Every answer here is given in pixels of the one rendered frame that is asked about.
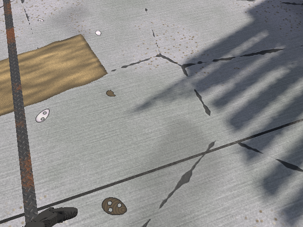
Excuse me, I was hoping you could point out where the robot left hand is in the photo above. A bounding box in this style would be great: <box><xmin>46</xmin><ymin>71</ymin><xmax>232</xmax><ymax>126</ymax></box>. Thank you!
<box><xmin>23</xmin><ymin>207</ymin><xmax>78</xmax><ymax>227</ymax></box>

